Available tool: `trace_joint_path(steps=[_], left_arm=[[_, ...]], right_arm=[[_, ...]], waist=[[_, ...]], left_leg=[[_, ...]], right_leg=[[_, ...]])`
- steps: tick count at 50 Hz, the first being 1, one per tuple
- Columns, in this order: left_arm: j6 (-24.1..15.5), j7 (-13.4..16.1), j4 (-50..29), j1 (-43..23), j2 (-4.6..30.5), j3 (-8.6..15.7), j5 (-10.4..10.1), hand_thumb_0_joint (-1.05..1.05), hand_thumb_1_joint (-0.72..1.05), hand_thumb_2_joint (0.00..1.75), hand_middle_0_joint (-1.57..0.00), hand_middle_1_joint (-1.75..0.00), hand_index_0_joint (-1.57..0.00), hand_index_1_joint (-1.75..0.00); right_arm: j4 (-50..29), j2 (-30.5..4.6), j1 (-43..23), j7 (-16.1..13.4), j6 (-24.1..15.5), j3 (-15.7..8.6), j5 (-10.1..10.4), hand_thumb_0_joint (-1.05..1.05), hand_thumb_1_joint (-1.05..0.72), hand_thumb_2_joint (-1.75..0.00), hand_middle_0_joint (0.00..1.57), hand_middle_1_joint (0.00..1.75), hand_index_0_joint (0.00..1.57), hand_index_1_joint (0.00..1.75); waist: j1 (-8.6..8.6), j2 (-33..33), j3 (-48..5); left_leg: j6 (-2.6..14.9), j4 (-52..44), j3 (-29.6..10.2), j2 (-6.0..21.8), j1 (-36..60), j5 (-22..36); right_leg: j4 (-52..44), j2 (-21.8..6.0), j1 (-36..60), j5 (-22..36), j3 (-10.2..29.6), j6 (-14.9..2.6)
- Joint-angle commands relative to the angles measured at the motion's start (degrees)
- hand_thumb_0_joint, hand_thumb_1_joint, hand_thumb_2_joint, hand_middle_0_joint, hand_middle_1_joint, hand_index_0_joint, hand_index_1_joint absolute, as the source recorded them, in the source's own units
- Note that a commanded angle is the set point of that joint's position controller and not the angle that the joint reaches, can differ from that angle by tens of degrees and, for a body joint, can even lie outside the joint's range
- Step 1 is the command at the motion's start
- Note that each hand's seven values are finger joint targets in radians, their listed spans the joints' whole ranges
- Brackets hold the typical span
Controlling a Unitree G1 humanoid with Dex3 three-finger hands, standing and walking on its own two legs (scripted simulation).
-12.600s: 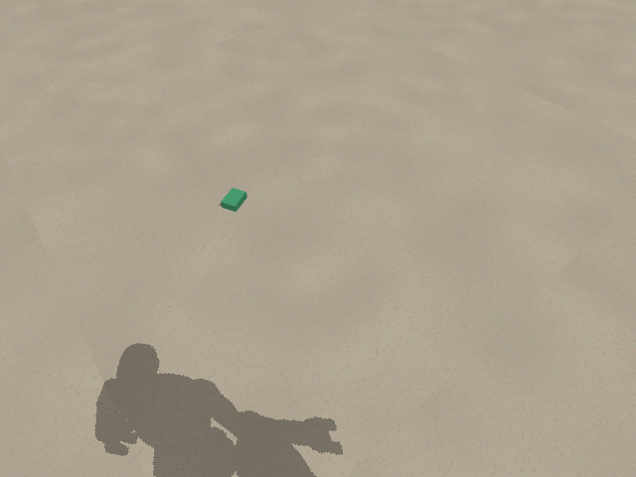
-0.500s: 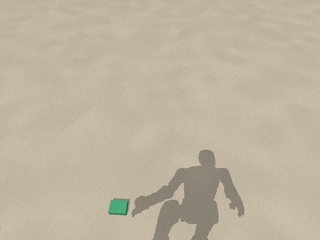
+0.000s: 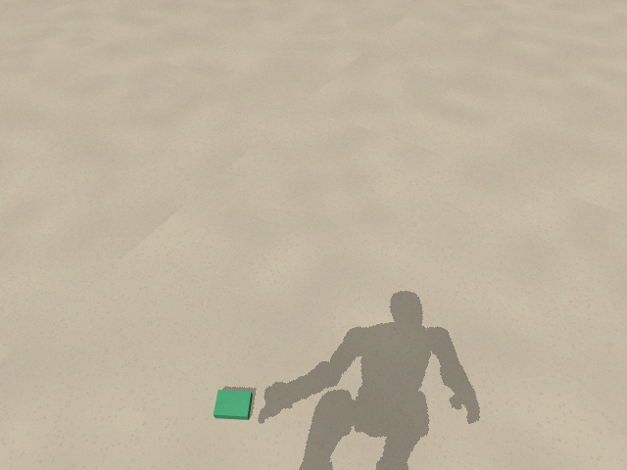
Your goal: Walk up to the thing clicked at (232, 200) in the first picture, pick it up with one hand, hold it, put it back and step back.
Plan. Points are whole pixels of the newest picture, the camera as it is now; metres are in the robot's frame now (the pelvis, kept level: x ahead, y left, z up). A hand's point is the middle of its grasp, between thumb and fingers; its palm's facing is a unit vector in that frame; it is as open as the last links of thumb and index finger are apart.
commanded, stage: stand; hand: left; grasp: from above
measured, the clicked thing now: (233, 404) +0.44 +0.26 -0.77
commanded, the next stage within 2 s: rise first in 0.16 s
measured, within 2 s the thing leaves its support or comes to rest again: neither
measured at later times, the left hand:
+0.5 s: hand out of the picture +0.15 +0.25 -0.17, palm faces -0.01 -0.94 -0.33, open 8.9 cm
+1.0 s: hand out of the picture +0.10 +0.26 -0.23, palm faces -0.15 -0.89 -0.43, open 12.8 cm
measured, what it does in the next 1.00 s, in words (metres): lowers itself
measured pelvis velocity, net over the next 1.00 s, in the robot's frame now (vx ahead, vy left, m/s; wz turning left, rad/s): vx -0.04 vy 0.01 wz -0.01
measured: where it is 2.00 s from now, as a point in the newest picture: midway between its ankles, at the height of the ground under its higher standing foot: outside the picture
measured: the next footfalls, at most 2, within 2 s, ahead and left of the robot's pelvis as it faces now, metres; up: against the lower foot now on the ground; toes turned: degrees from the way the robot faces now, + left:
none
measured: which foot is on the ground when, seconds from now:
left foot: down 0.00-1.00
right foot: down 0.00-1.00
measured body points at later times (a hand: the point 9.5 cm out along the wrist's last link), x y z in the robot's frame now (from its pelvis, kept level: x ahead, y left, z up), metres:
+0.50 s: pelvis -0.02 +0.00 -0.02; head +0.05 +0.01 +0.42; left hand +0.15 +0.30 -0.15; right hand +0.08 -0.27 -0.14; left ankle -0.02 +0.09 -0.75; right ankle -0.02 -0.11 -0.75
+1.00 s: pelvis -0.04 +0.01 -0.09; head +0.06 +0.03 +0.35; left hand +0.11 +0.31 -0.20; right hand +0.12 -0.25 -0.18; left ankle -0.02 +0.09 -0.75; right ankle -0.02 -0.11 -0.75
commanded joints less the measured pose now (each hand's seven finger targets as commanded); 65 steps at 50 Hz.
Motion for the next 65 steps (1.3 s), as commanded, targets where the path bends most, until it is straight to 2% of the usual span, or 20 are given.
trace_joint_path(steps=[1,13,14,15,16,19,21,22,25,28,33,35,40,41,43,48,52,53,58,65], left_arm=[[-1.5,0.67,-3.47,-1.93,12.0,2.19,0.2,0.0,0.9,0.9,-0.2,-0.3,-0.2,-0.3],[-1.5,0.81,-3.64,-1.92,12.04,2.15,0.17,0.0,0.82,0.93,-0.23,-0.24,-0.2,-0.27],[-6.21,1.75,-23.74,-22.03,3.09,2.63,-3.43,0.0,0.74,0.89,-0.3,-0.32,-0.26,-0.35],[-5.36,2.03,-17.7,-27.32,5.25,3.32,-3.2,0.0,0.66,0.88,-0.29,-0.4,-0.25,-0.43],[-3.12,1.97,-7.99,-16.49,10.65,6.53,-1.8,0.0,0.58,0.85,-0.29,-0.48,-0.26,-0.51],[-2.52,0.06,-8.16,-19.45,14.53,9.72,1.8,0.0,0.34,0.81,-0.24,-0.72,-0.26,-0.75],[-0.45,-0.68,-2.53,-1.51,13.46,12.92,4.25,0.0,0.18,0.77,-0.25,-0.87,-0.28,-0.83],[0.07,-0.97,-5.62,-1.62,12.24,12.31,4.5,0.0,0.1,0.79,-0.24,-0.88,-0.28,-0.84],[3.44,-1.02,-11.17,-3.69,10.67,10.92,6.56,0.0,-0.14,0.79,-0.26,-0.91,-0.28,-0.88],[5.31,-0.24,-14.24,-6.97,11.39,11.41,7.88,0.0,-0.37,0.79,-0.29,-0.88,-0.3,-0.87],[5.92,0.68,-18.95,-0.75,11.9,13.6,8.71,0.0,-0.39,0.79,-0.31,-0.87,-0.31,-0.87],[5.13,0.51,-27.51,-5.01,11.48,12.13,9.08,0.0,-0.39,0.79,-0.32,-0.85,-0.32,-0.86],[5.89,0.27,-35.22,-0.94,10.59,11.6,9.53,0.0,-0.4,0.79,-0.35,-0.81,-0.34,-0.83],[6.68,0.48,-34.15,2.27,11.82,13.15,9.81,0.0,-0.38,0.78,-0.35,-0.82,-0.34,-0.83],[7.63,0.22,-38.42,3.17,10.26,11.15,10.13,0.0,-0.36,0.76,-0.37,-0.8,-0.36,-0.81],[9.58,0.4,-40.64,2.6,10.95,10.91,11.4,0.0,-0.33,0.71,-0.4,-0.79,-0.4,-0.79],[7.21,0.22,-36.77,-3.37,12.31,11.16,15.43,0.0,-0.32,0.71,-0.39,-0.81,-0.39,-0.81],[6.05,0.13,-35.9,-5.28,13.55,11.8,16.99,0.0,-0.32,0.71,-0.39,-0.81,-0.39,-0.81],[-0.49,-0.57,-33.09,-12.68,14.91,9.93,23.99,0.0,-0.31,0.72,-0.36,-0.87,-0.37,-0.86],[-6.19,1.88,-28.55,-21.56,25.59,15.61,33.31,0.0,-0.41,0.83,-0.3,-0.91,-0.29,-0.92]], right_arm=[[-3.46,-12.53,-2.44,-0.92,-1.51,-2.14,-0.26,0.0,-0.9,-0.9,0.2,0.3,0.2,0.3],[-3.67,-12.54,-2.16,-1.03,-1.49,-2.04,-0.26,0.0,-0.88,-0.89,0.2,0.3,0.2,0.3],[-19.52,-3.31,0.15,-2.16,-3.75,0.59,4.46,0.0,-0.94,-0.9,0.2,0.3,0.2,0.3],[-16.16,-4.89,2.89,-2.58,-3.44,0.18,4.38,0.0,-0.86,-0.89,0.2,0.3,0.2,0.3],[-16.75,-6.51,5.09,-3.07,-2.61,-1.0,4.46,0.0,-0.84,-0.88,0.2,0.3,0.2,0.3],[-20.24,-6.13,8.52,-3.13,-2.59,-3.32,2.8,0.0,-0.88,-0.89,0.2,0.3,0.2,0.3],[-23.53,-5.98,10.43,-2.42,-2.77,-4.72,2.21,0.0,-0.9,-0.89,0.2,0.3,0.2,0.3],[-25.19,-5.82,10.37,-2.18,-2.96,-4.86,2.29,0.0,-0.9,-0.89,0.2,0.3,0.2,0.3],[-29.47,-5.64,9.19,-2.1,-3.04,-5.22,2.71,0.0,-0.89,-0.89,0.2,0.3,0.2,0.3],[-32.36,-4.85,7.44,-1.54,-3.57,-4.72,2.5,0.0,-0.91,-0.9,0.2,0.3,0.2,0.3],[-35.47,-4.2,8.61,-1.3,-5.33,-4.57,2.29,0.0,-0.91,-0.9,0.2,0.3,0.2,0.3],[-36.35,-4.29,8.93,-1.61,-6.23,-5.31,2.08,0.0,-0.91,-0.9,0.2,0.3,0.2,0.3],[-38.16,-3.72,7.63,-2.46,-8.31,-5.18,1.87,0.0,-0.92,-0.9,0.2,0.3,0.2,0.3],[-37.91,-3.99,8.07,-2.69,-8.56,-5.21,1.85,0.0,-0.91,-0.9,0.2,0.3,0.2,0.3],[-38.68,-3.87,7.87,-2.98,-9.04,-5.3,1.86,0.0,-0.92,-0.9,0.2,0.3,0.2,0.3],[-38.77,-4.15,7.27,-3.42,-10.54,-4.94,1.61,0.0,-0.95,-0.91,0.2,0.3,0.2,0.3],[-38.43,-4.51,6.55,-2.96,-11.98,-4.89,1.13,0.0,-0.94,-0.91,0.2,0.3,0.2,0.3],[-38.24,-4.42,6.01,-2.78,-12.34,-4.82,1.08,0.0,-0.94,-0.91,0.2,0.3,0.2,0.3],[-36.89,-6.25,5.61,-1.46,-14.06,-5.3,1.08,0.0,-0.92,-0.91,0.2,0.3,0.2,0.3],[-34.22,-7.77,5.73,-0.12,-12.9,-6.16,1.65,0.0,-0.94,-0.91,0.2,0.3,0.2,0.3]], waist=[[-0.11,0.51,-4.68],[-0.09,0.85,-5.44],[-7.48,2.65,2.75],[-5.9,0.57,-0.51],[-3.75,-1.44,-0.18],[-1.79,-1.53,-12.51],[1.59,0.48,-17.95],[1.95,2.29,-18.65],[0.63,3.44,-18.58],[-0.03,1.05,-14.72],[-0.2,1.69,-17.14],[-1.24,3.78,-19.46],[-1.74,4.43,-19.16],[-1.44,4.52,-20.31],[-2.12,4.82,-20.97],[-3.26,4.96,-19.99],[-3.5,5.19,-20.3],[-2.51,5.74,-21.36],[-2.24,7.24,-29.42],[-0.28,6.69,-40.79]], left_leg=[[-0.39,-1.92,-8.36,9.7,0.01,12.54],[-0.22,-1.09,-8.01,10.06,0.85,15.87],[-0.55,3.32,-2.17,1.32,-9.08,6.41],[-0.34,4.29,-2.61,1.21,-8.81,4.51],[-0.44,5.68,-2.57,1.59,-11.15,3.32],[-0.14,13.22,-2.89,0.81,-13.66,5.8],[-0.61,16.57,-2.29,-0.34,-17.2,9.58],[-1.09,17.05,-2.13,-0.33,-17.47,11.13],[-1.4,17.84,-2.75,0.07,-16.79,14.28],[-1.16,21.47,-3.5,0.74,-22.7,8.29],[-0.83,27.34,-3.81,1.09,-28.66,1.14],[-0.77,29.91,-3.82,1.28,-29.35,0.49],[-0.81,33.27,-5.51,1.89,-33.39,-5.85],[-0.85,33.8,-5.65,2.01,-33.33,-6.0],[-0.81,35.05,-5.73,2.02,-34.48,-6.58],[-1.34,38.25,-7.76,2.9,-37.45,-5.73],[-1.64,44.64,-8.89,3.18,-43.5,-6.73],[-1.4,47.17,-7.88,2.54,-45.8,-8.37],[-1.77,56.09,-8.91,2.37,-52.96,-8.98],[-1.04,68.39,-7.91,1.31,-63.26,-6.66]], right_leg=[[-1.7,-8.74,0.86,10.16,7.68,-1.1],[-0.68,-8.75,1.23,13.08,7.51,-1.09],[3.69,0.61,-14.24,9.24,4.33,-0.94],[4.29,0.46,-11.76,7.06,3.61,-0.74],[5.53,0.87,-12.02,4.67,2.95,-1.12],[12.29,0.28,-13.07,6.77,3.35,-1.52],[15.9,-0.44,-10.36,10.56,3.81,-1.81],[16.7,-0.22,-10.82,11.12,3.82,-2.05],[16.79,0.59,-12.62,11.66,3.31,-2.4],[19.96,1.2,-18.96,5.36,2.6,-2.09],[26.22,1.39,-25.8,-1.15,2.68,-1.95],[28.95,1.19,-29.0,-1.45,3.23,-1.91],[33.06,1.2,-35.79,-7.01,3.39,-1.72],[33.77,1.19,-35.96,-6.95,3.43,-1.65],[34.72,1.13,-37.24,-7.31,3.54,-1.54],[39.22,1.28,-42.76,-7.46,3.0,-1.49],[46.99,1.27,-52.66,-9.95,2.73,-1.67],[48.79,1.04,-54.66,-11.6,3.22,-1.79],[60.14,0.8,-65.82,-12.61,3.49,-2.01],[70.6,0.34,-73.84,-10.64,4.06,-2.25]])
